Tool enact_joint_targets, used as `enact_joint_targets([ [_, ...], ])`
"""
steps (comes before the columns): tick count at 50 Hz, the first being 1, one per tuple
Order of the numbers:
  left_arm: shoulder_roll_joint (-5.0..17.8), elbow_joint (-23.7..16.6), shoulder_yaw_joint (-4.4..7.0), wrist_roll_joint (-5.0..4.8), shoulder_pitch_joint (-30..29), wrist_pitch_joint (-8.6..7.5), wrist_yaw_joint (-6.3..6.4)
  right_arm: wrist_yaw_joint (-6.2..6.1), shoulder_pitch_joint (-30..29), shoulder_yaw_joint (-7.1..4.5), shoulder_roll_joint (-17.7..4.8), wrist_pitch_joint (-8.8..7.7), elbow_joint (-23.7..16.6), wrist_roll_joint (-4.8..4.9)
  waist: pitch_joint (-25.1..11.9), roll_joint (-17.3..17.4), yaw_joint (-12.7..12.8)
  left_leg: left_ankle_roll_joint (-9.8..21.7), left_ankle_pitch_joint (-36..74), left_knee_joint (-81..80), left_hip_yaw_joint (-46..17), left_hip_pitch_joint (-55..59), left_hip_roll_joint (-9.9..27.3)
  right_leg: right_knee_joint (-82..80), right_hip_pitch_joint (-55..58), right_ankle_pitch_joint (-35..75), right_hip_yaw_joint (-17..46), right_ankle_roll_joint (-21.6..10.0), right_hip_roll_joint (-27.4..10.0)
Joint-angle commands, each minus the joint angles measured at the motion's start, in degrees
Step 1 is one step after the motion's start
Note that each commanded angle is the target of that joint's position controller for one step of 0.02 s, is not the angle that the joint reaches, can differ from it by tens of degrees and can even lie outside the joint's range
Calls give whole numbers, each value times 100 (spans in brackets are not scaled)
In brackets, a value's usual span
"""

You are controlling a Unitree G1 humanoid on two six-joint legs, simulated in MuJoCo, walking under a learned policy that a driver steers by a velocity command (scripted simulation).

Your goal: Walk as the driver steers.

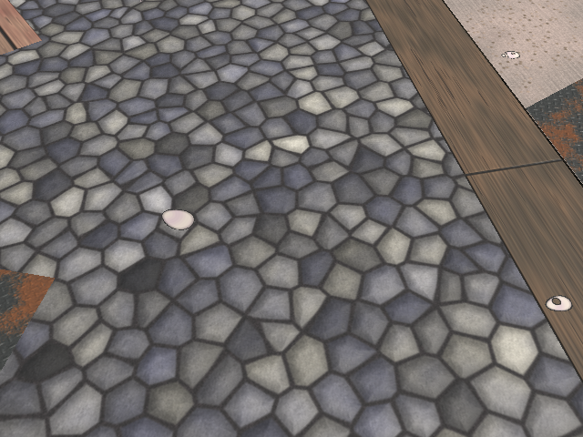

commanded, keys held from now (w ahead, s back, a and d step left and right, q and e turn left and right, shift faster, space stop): w+q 0.22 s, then q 0.34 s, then no key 0.10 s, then e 0.34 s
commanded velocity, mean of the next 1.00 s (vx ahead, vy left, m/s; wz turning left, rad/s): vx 0.22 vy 0.00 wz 0.35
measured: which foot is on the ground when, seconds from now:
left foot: up 0.00-0.32, down 0.34-1.00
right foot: down 0.00-0.34, up 0.36-0.76, down 0.78-1.00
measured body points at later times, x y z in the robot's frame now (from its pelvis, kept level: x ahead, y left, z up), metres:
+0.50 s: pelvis +0.22 +0.08 -0.01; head +0.28 +0.11 +0.43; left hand +0.27 +0.39 -0.13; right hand +0.48 -0.13 -0.09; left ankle +0.29 +0.17 -0.74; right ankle +0.21 -0.09 -0.65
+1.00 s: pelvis +0.32 +0.07 -0.01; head +0.34 +0.07 +0.44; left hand +0.38 +0.37 -0.11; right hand +0.54 -0.13 -0.12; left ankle +0.29 +0.17 -0.74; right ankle +0.40 -0.04 -0.74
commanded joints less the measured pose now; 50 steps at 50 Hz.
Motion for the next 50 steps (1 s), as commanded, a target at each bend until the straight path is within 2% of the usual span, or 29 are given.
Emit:
enact_joint_targets([
  [1,615,-138,169,-1,95,-94,-4,57,-153,-78,-229,-14,-551,-2,146,-888,81,-95,486,24,-201,-1286,573,-1420,760,585,1336,-964,-1614],
  [5,883,91,246,1,168,-106,19,114,-568,-25,-154,-26,-711,-34,150,-659,129,-187,1419,-933,-145,-1418,629,-1510,915,1497,511,-981,-1601],
  [8,1032,222,263,-39,288,-54,45,224,-1140,34,-71,-87,-846,-32,253,-594,346,-99,2221,-1976,138,-1135,542,-1482,996,1607,-50,-820,-1502],
  [11,1207,380,297,-117,555,18,52,324,-1638,50,-74,-91,-1066,-5,386,-589,497,45,2185,-2592,367,-1046,460,-1409,1370,1616,-284,-710,-1648],
  [12,1255,407,307,-143,533,63,60,355,-1726,34,-113,-89,-1140,-15,467,-599,468,112,2018,-2788,445,-1011,407,-1235,1499,2080,-389,-643,-1676],
  [14,1407,414,345,-185,506,164,113,401,-1590,-57,-286,-84,-1207,-84,263,-766,290,285,1495,-3004,775,-495,72,-521,1720,3884,-618,-473,-1671],
  [15,1487,399,368,-212,485,208,155,404,-1200,-144,-442,-78,-1137,-114,-23,-875,61,401,1347,-3109,933,70,-178,126,1738,4771,-715,-370,-1610],
  [16,1456,360,352,-240,420,241,189,374,-363,-297,-690,-74,-926,-117,-457,-778,-399,582,1790,-3522,976,1186,-423,1187,1444,4893,-860,-200,-1430],
  [17,1273,284,276,-170,527,208,198,257,384,-462,-1069,-29,-775,-120,-895,-361,-764,845,2966,-3714,424,2704,-165,2709,349,3594,-917,115,-1140],
  [18,441,16,6,201,1277,121,91,143,175,-512,-1767,-9,-893,-175,-1564,1425,4,1904,5384,-3250,-2205,4952,1667,5033,-2223,-2562,-723,536,-187],
  [19,954,83,15,77,1166,15,18,169,321,-437,-1510,-32,-1179,-199,-3042,835,-451,2517,4865,-3833,-3679,5175,2236,5973,-2347,-3004,627,510,3],
  [20,1238,-66,105,-135,443,21,9,207,68,-336,-1176,-49,-1163,-210,-2422,296,-575,2192,4782,-3993,-2809,4649,1879,5907,-2588,-2407,793,420,-285],
  [21,1133,-158,60,-124,223,43,65,201,-219,-293,-977,-52,-1098,-104,-1638,-49,-370,1907,4465,-4075,-2188,3829,1548,5437,-2735,-1930,661,394,-466],
  [22,1094,-98,62,-40,190,103,143,166,-496,-250,-830,-26,-1121,-52,-1126,-243,-181,1713,4292,-4216,-1847,3027,1320,5070,-2601,-1654,621,446,-618],
  [24,1148,-74,100,-4,370,282,190,129,-855,-230,-822,21,-1184,-180,-803,-34,189,1634,4202,-4548,-1567,1754,1087,4630,-1863,-1387,622,483,-652],
  [26,964,-19,57,37,500,366,225,94,-960,-254,-870,12,-1137,-219,-833,44,310,1639,4565,-4580,-1319,1260,955,4128,-1549,-1241,528,584,-537],
  [28,852,-63,19,65,341,405,261,24,-916,-277,-931,46,-1065,-183,-909,62,279,1592,4514,-4524,-1262,1160,856,3619,-1527,-978,542,669,-421],
  [31,780,-79,-17,31,111,473,237,-72,-973,-233,-844,151,-1016,-140,-998,197,185,1387,3434,-4512,-1202,1106,733,2981,-1362,-352,563,694,-399],
  [33,761,-162,-26,-6,-146,503,213,-92,-947,-197,-785,204,-962,-168,-876,326,77,1292,2589,-4555,-1290,1006,691,2557,-1193,-181,570,662,-389],
  [36,704,-185,-49,-14,-242,480,148,-32,-903,-48,-474,200,-818,-249,-779,461,-26,1232,2129,-4406,-1311,1073,797,1856,-739,-227,539,539,-474],
  [38,532,-148,-80,20,-121,408,76,32,-914,90,-201,147,-666,-262,-709,428,114,1032,1956,-4142,-1151,960,718,760,35,245,378,347,-411],
  [39,571,-175,-82,79,-161,383,58,51,-652,137,-92,99,-537,-285,-599,310,78,755,1625,-4053,-1042,925,514,158,363,901,483,218,-465],
  [40,981,-300,-16,145,-285,377,88,47,-294,148,-82,42,-479,-399,-572,-230,-210,413,870,-3663,-778,849,119,124,585,2140,1151,-16,-1030],
  [41,1169,-361,10,154,-598,409,109,42,196,103,-164,10,-388,-402,-538,-996,-641,142,130,-3578,-280,918,-292,168,386,2128,1485,-459,-1312],
  [42,971,-349,9,75,-636,446,89,-2,-157,80,-320,33,-412,-408,-440,-1207,-437,-27,351,-3616,-91,1343,-262,-53,-202,1012,1667,-600,-1250],
  [43,927,-370,8,24,-602,460,60,-42,-556,15,-487,84,-479,-351,-236,-1125,-247,-27,482,-3548,-35,1390,-277,-121,-402,498,1654,-499,-1071],
  [45,1087,-403,63,-39,-492,453,35,-108,-729,-29,-456,206,-544,-305,-106,-1187,-160,43,574,-3424,48,1363,-289,-85,-491,417,1762,-430,-995],
  [47,1096,-447,105,-75,-353,463,69,-123,-684,-50,-360,229,-575,-281,-208,-1212,-118,69,604,-3347,132,1355,-290,36,-386,686,1932,-501,-1007],
  [50,1051,-603,150,-114,-299,554,132,-118,-623,-107,-254,193,-572,-243,-418,-1008,-44,121,785,-3352,172,1411,-236,359,-319,1073,2030,-561,-882],
])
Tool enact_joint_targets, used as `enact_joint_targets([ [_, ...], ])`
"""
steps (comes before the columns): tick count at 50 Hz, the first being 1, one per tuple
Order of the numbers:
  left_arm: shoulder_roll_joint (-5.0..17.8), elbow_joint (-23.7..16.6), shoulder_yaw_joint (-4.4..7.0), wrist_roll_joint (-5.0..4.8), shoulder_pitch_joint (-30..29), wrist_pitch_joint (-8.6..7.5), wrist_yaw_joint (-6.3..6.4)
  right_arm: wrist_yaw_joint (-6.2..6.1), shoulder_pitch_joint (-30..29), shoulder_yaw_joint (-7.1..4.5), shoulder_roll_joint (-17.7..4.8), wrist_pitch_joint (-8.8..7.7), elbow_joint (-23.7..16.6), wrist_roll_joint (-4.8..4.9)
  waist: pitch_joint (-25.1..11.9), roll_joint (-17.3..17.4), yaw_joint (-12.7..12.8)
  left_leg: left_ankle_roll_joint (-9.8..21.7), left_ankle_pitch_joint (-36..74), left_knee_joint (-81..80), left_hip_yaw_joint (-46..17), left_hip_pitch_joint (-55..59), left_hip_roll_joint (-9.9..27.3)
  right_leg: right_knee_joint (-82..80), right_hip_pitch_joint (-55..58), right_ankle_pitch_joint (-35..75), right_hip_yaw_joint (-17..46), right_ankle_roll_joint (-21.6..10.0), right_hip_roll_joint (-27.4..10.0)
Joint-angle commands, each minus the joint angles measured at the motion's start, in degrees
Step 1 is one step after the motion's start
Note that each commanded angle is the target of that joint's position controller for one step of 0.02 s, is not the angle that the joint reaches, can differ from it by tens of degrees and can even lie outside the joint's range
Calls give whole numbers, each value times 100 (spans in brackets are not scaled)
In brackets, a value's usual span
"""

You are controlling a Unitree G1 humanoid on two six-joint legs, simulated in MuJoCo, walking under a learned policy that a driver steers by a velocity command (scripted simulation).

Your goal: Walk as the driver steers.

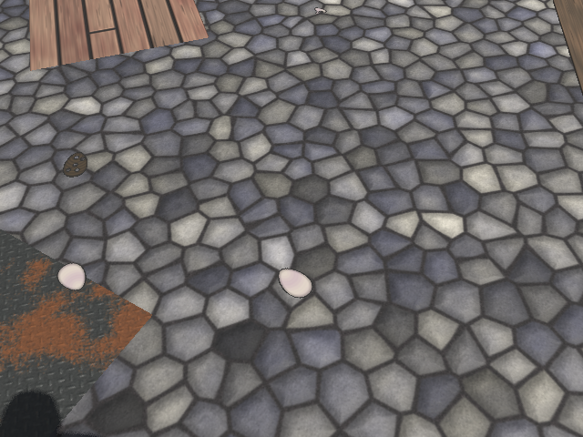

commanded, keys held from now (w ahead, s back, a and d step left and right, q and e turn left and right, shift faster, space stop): e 0.32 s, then w+e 0.24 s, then w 0.06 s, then w+q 0.38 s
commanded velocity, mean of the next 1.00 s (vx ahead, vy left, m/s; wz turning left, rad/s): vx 0.23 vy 0.00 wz -0.28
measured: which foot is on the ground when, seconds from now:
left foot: down 0.00-0.36, up 0.38-0.86, down 0.88-1.00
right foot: down 0.00-0.08, up 0.10-0.34, down 0.36-0.90, up 0.92-1.00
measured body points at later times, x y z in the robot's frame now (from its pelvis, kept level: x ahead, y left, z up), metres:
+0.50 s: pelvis +0.02 -0.06 +0.01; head +0.04 -0.10 +0.46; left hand +0.21 +0.17 -0.07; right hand +0.09 -0.38 -0.10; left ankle +0.04 +0.09 -0.65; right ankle -0.01 -0.14 -0.73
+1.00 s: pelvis +0.23 -0.08 +0.01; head +0.25 -0.07 +0.46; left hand +0.39 +0.17 -0.10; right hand +0.30 -0.38 -0.08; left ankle +0.27 +0.00 -0.73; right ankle +0.08 -0.17 -0.65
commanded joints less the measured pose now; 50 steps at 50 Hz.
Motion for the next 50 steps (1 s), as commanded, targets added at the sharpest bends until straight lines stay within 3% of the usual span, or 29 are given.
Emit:
enact_joint_targets([
  [1,932,-599,307,-50,-246,4,72,-31,181,-291,-607,-75,-364,37,-603,-578,-85,125,539,-156,-77,283,251,-564,159,1449,1196,-695,-740],
  [3,846,-734,309,-71,-304,53,65,-32,225,-370,-737,-64,-361,35,-574,48,-47,383,867,-602,-495,539,690,-10,-295,1044,746,-430,-334],
  [5,717,-790,300,-27,-194,86,13,-63,258,-439,-959,-72,-380,5,-519,954,-19,1118,2059,-1091,-1604,969,1948,1068,-1068,-354,-57,-69,104],
  [6,792,-817,344,-5,-244,95,-18,-104,203,-420,-921,-111,-453,4,-561,1116,-100,1544,2884,-1166,-2038,1055,2566,2107,-1360,-1719,-210,40,-30],
  [7,903,-847,413,-25,-331,113,-41,-133,230,-400,-912,-149,-496,6,-508,715,-161,1737,3443,-1160,-2080,1096,2767,2966,-1622,-2068,-137,124,-166],
  [8,833,-824,419,-72,-297,152,-46,-150,79,-405,-938,-170,-515,41,-442,404,-71,1603,3473,-1109,-1742,1132,2630,3111,-1745,-1955,-72,175,-302],
  [9,682,-822,367,-94,-305,188,-51,-149,-69,-435,-1019,-171,-494,97,-331,382,-33,1369,3353,-1096,-1320,1157,2376,2772,-1785,-1655,-114,215,-433],
  [12,458,-901,265,-123,-422,209,-134,-139,-161,-497,-1166,-46,-436,111,-437,759,-162,1065,3523,-1009,-294,955,1865,1755,-967,-1078,-672,277,-375],
  [14,575,-949,312,-152,-384,219,-202,-121,-60,-522,-1215,1,-368,157,-593,959,-211,988,3349,-876,-47,1017,1871,1018,-485,-820,-915,228,-244],
  [16,635,-876,386,-121,-68,247,-221,-98,-115,-517,-1218,-14,-324,282,-683,904,-13,761,2880,-484,183,895,1863,-110,190,24,-1180,50,-40],
  [17,701,-791,444,-96,179,265,-175,-72,78,-497,-1116,-48,-246,299,-792,740,34,522,1974,-141,398,564,1731,-575,807,332,-1194,-124,149],
  [18,1013,-771,565,-104,504,259,-111,-31,289,-444,-880,-82,-187,181,-836,-37,96,101,631,882,847,-413,1400,-898,1777,916,-355,-434,-258],
  [19,1850,-896,729,-62,847,189,-50,1,-75,-272,-468,-135,-626,-104,-826,-1822,129,-400,-2131,2779,971,-2545,470,-1286,2617,1020,2520,-1530,-1931],
  [20,1629,-857,643,79,1191,5,-127,24,-543,-344,-742,-256,-715,48,-1143,-1237,618,-366,-2226,3531,-185,-3054,329,-1895,2454,-297,3543,-2231,-2359],
  [21,1370,-805,544,83,1046,-133,-143,66,-699,-400,-936,-323,-733,231,-667,-915,468,-229,-1678,3599,-341,-3295,519,-2082,2237,-1410,3239,-2026,-2157],
  [22,1151,-784,482,-3,823,-191,-116,75,-704,-442,-1032,-369,-655,235,-322,-685,327,-128,-1115,3367,-331,-3292,660,-2143,1920,-1991,2858,-1722,-1888],
  [23,1053,-821,430,-39,603,-189,-69,52,-686,-466,-1065,-396,-560,152,-152,-596,227,-130,-660,3071,-315,-3160,737,-2183,1678,-1889,2542,-1522,-1692],
  [26,978,-846,373,42,482,-214,45,104,-575,-435,-873,-524,-401,76,-167,-644,56,-247,420,2375,-170,-2454,601,-2359,1252,-913,1846,-1354,-1205],
  [28,980,-756,386,11,657,-256,85,122,-688,-381,-742,-579,-333,89,-194,-579,114,-325,813,1642,-142,-2257,485,-2313,1273,-381,1567,-1316,-1070],
  [33,1038,-457,399,-48,996,-306,72,228,-1109,-235,-561,-640,-289,169,-112,-804,398,-440,1399,221,-55,-1707,458,-2286,1279,-64,1226,-1240,-1114],
  [39,1115,-155,400,-41,1334,-329,-13,348,-1514,-162,-701,-714,-474,267,229,-710,635,-22,938,-213,96,-1845,542,-2217,1836,286,1223,-1294,-1529],
  [41,1173,-85,419,-59,1344,-294,-7,390,-1382,-158,-738,-735,-477,268,193,-721,537,172,718,-336,237,-1642,463,-2037,2066,1046,1067,-1217,-1583],
  [43,1185,-106,404,-62,1131,-262,29,380,-640,-239,-851,-727,-257,234,-256,-624,78,409,983,-673,496,-348,151,-1287,1888,2808,555,-978,-1310],
  [44,1054,-147,352,-23,1055,-268,61,349,127,-348,-1075,-715,-60,232,-781,-419,-284,631,1137,-650,194,834,289,-271,1496,3510,140,-762,-1022],
  [45,809,-425,242,64,1040,-333,90,323,1020,-477,-1589,-704,24,181,-1588,484,-535,1303,687,-741,-1683,2652,1369,1584,-68,2570,-398,-307,-424],
  [46,582,-519,165,134,1154,-456,87,366,1383,-510,-1701,-682,169,273,-1662,1553,-501,1875,-143,-1478,-3809,3610,2171,3042,-1811,-1355,-302,1,244],
  [47,930,-556,224,-25,818,-573,18,352,1275,-386,-1294,-664,154,335,-1147,1077,-585,1749,-773,-1719,-3828,3440,2167,3547,-2560,-1420,110,-42,-39],
  [48,987,-603,233,-111,487,-662,-40,318,986,-345,-1158,-625,67,263,-566,729,-535,1618,-450,-1782,-3187,2878,1989,3549,-2747,-968,35,-94,-267],
  [50,920,-658,238,80,210,-748,-64,274,660,-281,-987,-555,-74,172,-157,192,-319,1476,581,-1969,-2478,1961,1599,2941,-2468,-316,-70,-58,-542],
])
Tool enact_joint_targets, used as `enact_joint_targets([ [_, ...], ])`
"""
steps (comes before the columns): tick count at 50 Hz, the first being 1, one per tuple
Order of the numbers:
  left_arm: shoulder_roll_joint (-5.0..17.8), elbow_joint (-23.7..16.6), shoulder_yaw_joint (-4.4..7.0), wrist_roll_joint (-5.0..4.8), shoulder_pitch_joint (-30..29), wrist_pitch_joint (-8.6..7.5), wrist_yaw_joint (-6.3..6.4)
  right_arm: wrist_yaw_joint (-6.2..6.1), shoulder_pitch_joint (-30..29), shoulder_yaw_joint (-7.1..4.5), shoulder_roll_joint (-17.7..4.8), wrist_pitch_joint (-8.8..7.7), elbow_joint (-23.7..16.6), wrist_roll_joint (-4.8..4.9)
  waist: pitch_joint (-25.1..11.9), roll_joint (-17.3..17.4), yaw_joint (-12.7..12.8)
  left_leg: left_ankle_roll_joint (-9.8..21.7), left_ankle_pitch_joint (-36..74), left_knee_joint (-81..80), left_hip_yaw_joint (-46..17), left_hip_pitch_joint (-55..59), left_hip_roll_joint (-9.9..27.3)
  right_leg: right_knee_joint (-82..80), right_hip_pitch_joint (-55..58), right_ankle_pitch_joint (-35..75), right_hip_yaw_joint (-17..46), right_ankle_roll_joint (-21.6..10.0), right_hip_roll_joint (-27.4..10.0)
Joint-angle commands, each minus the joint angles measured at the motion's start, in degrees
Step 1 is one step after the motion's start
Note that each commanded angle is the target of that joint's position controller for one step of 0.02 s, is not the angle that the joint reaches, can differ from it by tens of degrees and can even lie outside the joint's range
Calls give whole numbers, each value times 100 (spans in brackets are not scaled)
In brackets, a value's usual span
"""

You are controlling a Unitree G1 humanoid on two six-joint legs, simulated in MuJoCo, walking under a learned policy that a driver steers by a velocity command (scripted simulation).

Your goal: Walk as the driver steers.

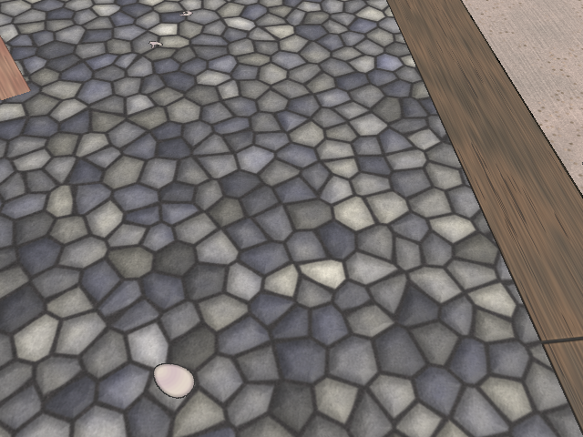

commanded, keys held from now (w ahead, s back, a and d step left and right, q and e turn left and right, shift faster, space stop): w+q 0.58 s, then w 0.16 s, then w+e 0.26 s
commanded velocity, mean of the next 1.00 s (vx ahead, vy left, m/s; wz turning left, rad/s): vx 0.49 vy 0.00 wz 0.35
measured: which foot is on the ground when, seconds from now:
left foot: down 0.00-0.36, up 0.38-0.82, down 0.84-1.00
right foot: up 0.00-0.32, down 0.34-0.86, up 0.88-1.00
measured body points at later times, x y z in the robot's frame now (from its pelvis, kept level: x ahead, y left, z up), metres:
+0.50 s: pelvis +0.28 -0.02 +0.00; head +0.31 -0.01 +0.45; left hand +0.37 +0.28 -0.08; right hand +0.44 -0.27 -0.12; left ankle +0.16 +0.09 -0.65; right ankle +0.35 -0.11 -0.74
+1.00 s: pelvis +0.51 +0.14 +0.00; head +0.54 +0.16 +0.45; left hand +0.46 +0.42 -0.13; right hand +0.75 -0.05 -0.09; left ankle +0.51 +0.24 -0.74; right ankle +0.50 -0.04 -0.65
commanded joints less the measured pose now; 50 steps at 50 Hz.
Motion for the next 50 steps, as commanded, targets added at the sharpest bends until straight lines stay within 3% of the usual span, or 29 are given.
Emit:
enact_joint_targets([
  [1,660,-741,181,125,-626,-279,-40,-85,479,-175,-716,46,-280,-81,-42,483,-235,1164,384,-1444,-2381,1800,1545,-12,-2229,594,237,92,-512],
  [4,480,-748,135,150,-668,-192,-32,-175,425,-189,-787,52,-245,-23,28,606,-95,1179,1227,-1575,-1900,1153,1320,-667,-1948,825,23,336,-451],
  [8,184,-953,9,122,-1622,-215,-40,-288,735,-255,-964,101,-53,39,176,605,-375,842,1568,-1457,-1386,467,901,-2390,-1243,2256,-93,468,-147],
  [12,319,-1050,59,-2,-2158,-269,-119,-342,1179,-261,-949,173,123,110,124,647,-518,681,1132,-1171,-1842,698,1068,-3219,-692,2715,84,386,66],
  [15,537,-997,170,-30,-1938,-301,-116,-368,1121,-297,-959,235,131,91,66,829,-291,516,1471,-665,-2232,1209,1281,-3453,-364,2099,205,140,9],
  [16,653,-896,245,-20,-1515,-319,-89,-356,1029,-291,-917,252,94,74,-145,849,-47,416,2021,-259,-2182,1193,1158,-3634,260,2016,94,-17,43],
  [17,821,-780,336,28,-842,-333,-47,-323,943,-235,-763,256,16,29,-691,754,311,248,2222,651,-1983,949,853,-3667,1378,2051,199,-257,-225],
  [18,1161,-712,421,95,121,-300,16,-305,975,-112,-434,249,-158,-117,-1674,108,652,62,1035,2288,-1538,153,448,-3442,3003,1696,1197,-628,-1237],
  [19,1432,-486,468,111,334,-223,-39,-278,1992,36,8,195,-229,72,-2355,-1870,142,-258,-2346,4064,-1004,-1873,-241,-3932,4640,635,3886,-1598,-2554],
  [20,838,-583,369,37,217,-191,-52,-305,1839,-74,-630,205,-81,180,-1861,-1150,286,-312,-2070,4730,-1074,-2488,287,-4298,4174,-617,4227,-1451,-2505],
  [21,528,-612,284,25,-82,-167,-20,-304,1103,-168,-949,232,-179,157,-995,-530,437,-343,-1493,4791,-895,-2603,483,-4422,3353,-447,3187,-1182,-2203],
  [22,473,-576,243,66,-365,-143,-25,-317,760,-176,-900,253,-270,79,-493,-122,320,-387,-1086,4650,-714,-2429,685,-4541,2580,378,2459,-1056,-1953],
  [23,375,-502,211,87,-513,-132,-31,-297,562,-191,-823,253,-353,9,-154,-129,210,-405,-866,4408,-691,-2322,830,-4691,2035,954,1945,-1030,-1739],
  [24,337,-450,195,132,-593,-152,-24,-258,591,-191,-705,278,-386,41,-35,-343,70,-405,-731,4262,-664,-2066,969,-4856,1652,1259,1517,-975,-1580],
  [25,300,-400,199,115,-641,-181,-28,-241,632,-173,-576,315,-390,76,18,-451,13,-410,-681,4135,-586,-1947,1019,-5011,1455,1403,1214,-980,-1488],
  [27,372,-268,237,48,-647,-235,-39,-221,495,-124,-375,378,-475,60,149,-406,-30,-450,-576,3826,-492,-2038,1099,-5238,1264,1760,789,-1078,-1526],
  [29,548,-141,301,40,-611,-252,-35,-198,246,-90,-313,388,-600,6,223,-276,-16,-519,-218,3363,-483,-2238,1163,-5373,1313,2117,468,-1169,-1610],
  [33,718,80,320,11,-501,-210,-58,-80,-302,14,-171,261,-676,-4,272,-87,149,-435,948,1884,-290,-1849,1023,-5428,1337,2561,-285,-1063,-1364],
  [38,1004,475,372,-174,51,-69,-71,40,-1173,35,-275,174,-994,-2,484,-100,329,-205,795,772,25,-1609,830,-5258,1944,2777,-354,-959,-1626],
  [40,1110,594,371,-221,106,26,-62,44,-1036,-38,-439,144,-1014,-37,334,-234,100,-47,308,452,195,-1132,639,-4777,2210,3822,-271,-874,-1691],
  [41,1141,627,354,-234,28,65,-49,23,-485,-136,-604,129,-866,-57,-10,-259,-279,73,439,161,354,-231,455,-4109,2101,4634,-412,-749,-1547],
  [42,1007,648,281,-201,67,70,-31,-35,411,-298,-914,135,-583,-71,-575,-209,-712,211,689,135,372,1182,391,-3055,1586,4784,-593,-563,-1260],
  [43,618,474,106,-7,82,30,-30,-146,1476,-451,-1445,178,-415,-141,-1506,494,-1089,584,1071,399,-976,3045,1653,-1138,238,2806,-751,-285,-898],
  [44,19,388,-68,-42,750,-61,-65,-165,1423,-438,-1726,194,-450,-196,-2313,1733,-604,1375,-50,-369,-3564,4181,2918,607,-1528,-1185,-240,10,54],
  [45,733,491,115,-215,321,-108,-72,-150,1345,-319,-1161,165,-475,-170,-1999,1013,-896,1233,-551,-719,-3548,3724,2788,1178,-1981,-1151,451,-2,-162],
  [46,852,314,179,-305,-78,-117,-77,-143,1045,-237,-939,131,-406,-122,-1098,980,-770,1007,-358,-829,-2582,3065,2582,1168,-2346,-665,306,-43,-415],
  [47,753,304,167,-237,-262,-101,-41,-123,702,-177,-735,94,-373,-107,-691,711,-575,859,8,-990,-1976,2384,2314,914,-2200,-172,209,-27,-649],
  [48,694,313,190,-151,-288,-53,-22,-101,410,-141,-562,55,-358,-128,-396,755,-384,777,305,-1195,-1507,1833,2111,666,-1992,198,200,8,-790],
  [50,471,434,181,-170,18,115,-21,-87,145,-130,-395,-68,-301,-185,-272,819,-106,739,707,-1609,-906,1208,1957,557,-1424,661,245,72,-904],
])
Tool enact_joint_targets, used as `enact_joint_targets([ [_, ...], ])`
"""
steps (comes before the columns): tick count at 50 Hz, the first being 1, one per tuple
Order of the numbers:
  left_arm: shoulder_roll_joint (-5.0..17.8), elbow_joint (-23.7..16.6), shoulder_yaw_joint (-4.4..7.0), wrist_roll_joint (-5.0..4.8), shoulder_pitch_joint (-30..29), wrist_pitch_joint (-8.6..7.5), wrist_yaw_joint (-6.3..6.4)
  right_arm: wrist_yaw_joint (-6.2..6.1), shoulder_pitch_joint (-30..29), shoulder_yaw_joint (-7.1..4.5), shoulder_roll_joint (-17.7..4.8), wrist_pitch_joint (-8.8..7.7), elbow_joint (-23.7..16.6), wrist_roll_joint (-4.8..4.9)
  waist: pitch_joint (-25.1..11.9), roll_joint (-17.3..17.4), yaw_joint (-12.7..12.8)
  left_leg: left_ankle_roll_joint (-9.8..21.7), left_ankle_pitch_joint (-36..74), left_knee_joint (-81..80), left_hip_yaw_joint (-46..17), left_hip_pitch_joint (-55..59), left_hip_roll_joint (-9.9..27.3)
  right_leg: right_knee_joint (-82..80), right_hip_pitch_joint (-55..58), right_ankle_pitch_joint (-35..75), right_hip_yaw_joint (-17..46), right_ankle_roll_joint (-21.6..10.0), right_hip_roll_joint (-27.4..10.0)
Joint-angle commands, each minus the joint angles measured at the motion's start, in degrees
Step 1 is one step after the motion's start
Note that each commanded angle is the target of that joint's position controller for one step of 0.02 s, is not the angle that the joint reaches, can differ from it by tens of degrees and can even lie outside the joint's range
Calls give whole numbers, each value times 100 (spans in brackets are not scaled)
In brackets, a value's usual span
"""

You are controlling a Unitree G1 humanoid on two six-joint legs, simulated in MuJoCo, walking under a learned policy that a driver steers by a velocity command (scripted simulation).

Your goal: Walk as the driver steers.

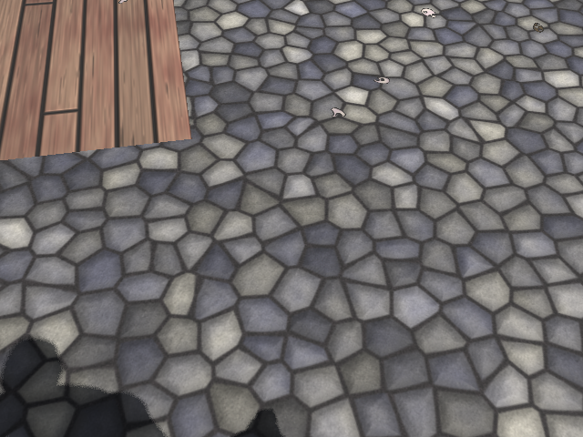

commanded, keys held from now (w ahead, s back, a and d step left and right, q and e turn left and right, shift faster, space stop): w+e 0.78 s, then w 0.22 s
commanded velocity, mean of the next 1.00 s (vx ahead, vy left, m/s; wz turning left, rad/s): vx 0.50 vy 0.00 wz -0.48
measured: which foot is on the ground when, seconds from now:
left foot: down 0.00-0.40, up 0.42-0.84, down 0.86-1.00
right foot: up 0.00-0.36, down 0.38-0.88, up 0.90-1.00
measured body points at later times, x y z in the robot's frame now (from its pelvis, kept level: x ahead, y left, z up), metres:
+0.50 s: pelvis +0.27 -0.08 -0.01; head +0.31 -0.10 +0.44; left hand +0.48 +0.15 -0.11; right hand +0.29 -0.38 -0.13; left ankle +0.18 +0.11 -0.64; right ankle +0.31 -0.16 -0.74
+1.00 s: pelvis +0.56 -0.12 +0.00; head +0.58 -0.13 +0.45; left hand +0.77 +0.07 -0.12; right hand +0.54 -0.43 -0.10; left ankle +0.66 -0.06 -0.74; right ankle +0.40 -0.18 -0.65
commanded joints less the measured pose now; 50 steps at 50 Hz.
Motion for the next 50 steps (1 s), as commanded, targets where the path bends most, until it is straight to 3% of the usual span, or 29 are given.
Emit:
enact_joint_targets([
  [1,307,-331,123,-1,170,85,33,-13,148,-218,-572,-225,-102,-34,-462,738,-58,923,871,-1749,-1279,1025,1538,91,-904,605,318,68,-406],
  [4,215,-473,121,32,-168,178,50,-80,160,-275,-663,-291,97,-74,-127,556,-39,885,1321,-1962,-634,982,1501,-451,-1307,1221,449,160,-395],
  [7,119,-608,74,64,-583,140,-43,-147,217,-309,-786,-262,223,-58,28,500,-151,761,1416,-2039,-50,1115,1367,-1515,-1311,2105,291,129,-324],
  [11,25,-937,-6,86,-1378,123,-196,-201,562,-387,-1017,-163,431,28,307,334,-460,702,1512,-2026,338,1580,1548,-2483,-1382,2346,-116,-36,-249],
  [14,94,-1184,4,84,-1694,130,-296,-210,729,-439,-1134,-29,568,127,365,370,-499,595,2064,-1678,510,2214,1706,-2832,-1522,1846,-347,-252,-149],
  [17,358,-1246,151,76,-1257,177,-330,-262,594,-501,-1372,108,544,182,-151,653,-99,395,4707,-491,741,2471,1678,-2851,-554,1012,-844,-586,389],
  [18,564,-1107,281,56,-593,195,-305,-277,508,-505,-1410,159,519,203,-526,652,296,287,5202,463,842,2295,1557,-2987,316,947,-963,-751,652],
  [19,907,-862,482,48,357,225,-217,-297,481,-455,-1320,160,486,207,-1017,473,790,65,4624,1825,935,1537,1309,-3351,1833,1252,-788,-980,823],
  [20,1504,-752,641,24,809,283,-84,-290,743,-282,-746,93,301,-3,-1408,-728,649,-271,994,3824,915,-429,740,-3545,3548,1221,1274,-1517,-360],
  [21,1713,-1009,603,61,531,172,-130,-223,921,-115,-400,-123,53,9,-2271,-1257,240,-469,-2451,5316,-404,-2126,-387,-4603,4697,116,4585,-2589,-1477],
  [22,1166,-1033,455,75,489,80,-180,-138,210,-238,-963,-298,-48,222,-2014,-434,613,-343,-2111,5442,-1135,-2754,-27,-5019,4581,-23,4281,-2262,-1436],
  [23,953,-1005,393,90,312,10,-177,-108,-70,-230,-981,-397,-164,322,-1267,-299,499,-200,-1599,5074,-1054,-2894,210,-5019,3867,293,3420,-2027,-1235],
  [24,801,-1036,347,78,-65,-19,-169,-156,-70,-223,-907,-436,-90,205,-828,182,205,-180,-1186,4531,-1036,-2613,472,-4989,3031,914,2754,-1798,-949],
  [25,593,-1110,284,108,-357,-30,-145,-189,-22,-272,-979,-408,-29,66,-634,130,16,-219,-925,4075,-1038,-2232,620,-5036,2438,1565,2275,-1688,-742],
  [26,528,-1202,248,173,-487,-31,-115,-173,82,-294,-989,-339,-4,27,-592,-1,-128,-267,-744,3914,-1059,-1899,683,-5150,2056,1944,2073,-1672,-621],
  [29,677,-1175,289,141,-389,-59,-18,-174,48,-250,-767,-180,-46,-47,-496,25,-192,-543,-381,3213,-880,-1710,615,-5305,1490,2764,1592,-1719,-438],
  [31,793,-1109,321,120,-222,-38,65,-182,-400,-194,-641,-149,-187,-50,-334,-28,-58,-688,270,2393,-816,-1793,503,-5321,1301,2746,1344,-1591,-262],
  [34,814,-1030,327,87,-16,28,130,-124,-1030,-116,-489,-190,-331,-5,-259,-239,205,-730,1324,1053,-779,-1380,222,-5221,1091,2087,1169,-1300,0],
  [37,848,-912,343,52,250,74,148,-43,-1420,-130,-592,-258,-459,85,-217,-307,357,-677,1594,453,-861,-1117,58,-5034,1231,1635,1523,-1217,-148],
  [41,747,-843,334,84,266,131,187,33,-1109,-232,-859,-361,-392,100,-279,-541,151,-373,960,108,-967,-823,88,-4395,1888,1714,2060,-1070,-471],
  [42,675,-836,313,96,212,145,181,23,-746,-272,-895,-390,-285,78,-373,-583,-46,-234,913,-77,-833,-364,50,-4127,1901,2057,2024,-989,-402],
  [43,480,-846,241,127,222,139,158,-8,-199,-353,-1043,-420,-149,14,-745,-494,-301,-31,889,-173,-831,519,135,-3416,1810,2511,1806,-830,-99],
  [44,200,-926,119,218,320,133,142,-43,610,-412,-1305,-426,-76,-66,-1566,83,-605,334,610,-52,-1759,1941,1007,-1878,1179,1710,1396,-627,252],
  [45,-152,-968,19,27,1251,69,128,1,1144,-550,-1789,-351,217,-85,-2105,2072,-231,1372,-725,-661,-4517,3644,2164,7,-910,-977,741,-185,1131],
  [46,420,-839,90,-41,1123,41,148,50,1125,-439,-1249,-340,205,104,-1739,1549,-415,1344,-2236,-1090,-5221,3517,2245,703,-1708,-1178,978,-146,781],
  [47,732,-931,175,-22,379,36,142,30,829,-340,-906,-315,152,123,-970,971,-566,1097,-2160,-1162,-4346,2839,2002,840,-1907,-656,927,-158,574],
  [48,693,-1040,164,57,-58,29,155,21,533,-288,-826,-274,104,47,-621,563,-489,953,-1505,-1208,-3636,2198,1755,711,-1770,-280,692,-158,374],
  [49,618,-1126,164,146,-328,-6,138,13,380,-246,-720,-247,139,16,-314,482,-413,955,-851,-1318,-3150,1693,1545,374,-1711,-11,622,-152,218],
  [50,526,-1144,163,153,-317,-22,103,-8,321,-199,-641,-254,160,-28,-290,632,-263,900,-345,-1416,-2784,1399,1370,95,-1438,196,564,-160,41],
])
